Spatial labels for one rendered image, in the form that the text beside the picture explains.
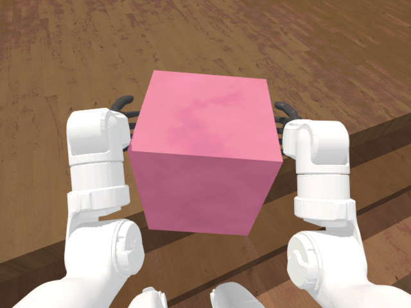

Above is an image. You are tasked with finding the robot right forearm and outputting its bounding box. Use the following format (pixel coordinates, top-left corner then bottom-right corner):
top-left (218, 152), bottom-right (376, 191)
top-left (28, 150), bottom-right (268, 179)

top-left (283, 119), bottom-right (367, 265)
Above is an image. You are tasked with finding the right robot upper arm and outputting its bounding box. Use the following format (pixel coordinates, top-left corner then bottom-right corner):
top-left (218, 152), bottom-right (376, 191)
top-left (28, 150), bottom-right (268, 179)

top-left (287, 230), bottom-right (411, 308)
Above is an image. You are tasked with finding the robot left forearm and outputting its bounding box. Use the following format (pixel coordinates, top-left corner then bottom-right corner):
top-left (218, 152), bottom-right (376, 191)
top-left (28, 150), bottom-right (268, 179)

top-left (64, 108), bottom-right (131, 271)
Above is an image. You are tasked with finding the robot left shin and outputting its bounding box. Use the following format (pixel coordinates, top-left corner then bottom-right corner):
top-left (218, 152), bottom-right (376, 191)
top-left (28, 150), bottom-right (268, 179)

top-left (143, 287), bottom-right (156, 293)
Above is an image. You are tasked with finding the right robot hand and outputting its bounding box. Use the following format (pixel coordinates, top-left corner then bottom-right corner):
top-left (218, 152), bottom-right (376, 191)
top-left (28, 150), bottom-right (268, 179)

top-left (274, 101), bottom-right (302, 157)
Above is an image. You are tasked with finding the left robot hand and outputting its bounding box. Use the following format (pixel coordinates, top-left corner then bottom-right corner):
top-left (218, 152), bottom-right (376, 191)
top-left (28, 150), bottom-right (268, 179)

top-left (110, 95), bottom-right (140, 152)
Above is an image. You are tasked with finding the left robot upper arm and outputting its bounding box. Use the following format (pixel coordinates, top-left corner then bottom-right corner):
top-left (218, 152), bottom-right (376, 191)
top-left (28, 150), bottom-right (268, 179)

top-left (12, 219), bottom-right (144, 308)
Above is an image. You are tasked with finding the robot right thigh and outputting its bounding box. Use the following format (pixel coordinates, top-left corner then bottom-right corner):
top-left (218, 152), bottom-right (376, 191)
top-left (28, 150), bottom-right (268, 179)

top-left (210, 282), bottom-right (265, 308)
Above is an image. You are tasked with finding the carton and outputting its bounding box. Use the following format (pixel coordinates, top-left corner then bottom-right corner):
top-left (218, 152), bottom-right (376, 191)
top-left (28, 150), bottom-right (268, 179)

top-left (127, 70), bottom-right (283, 235)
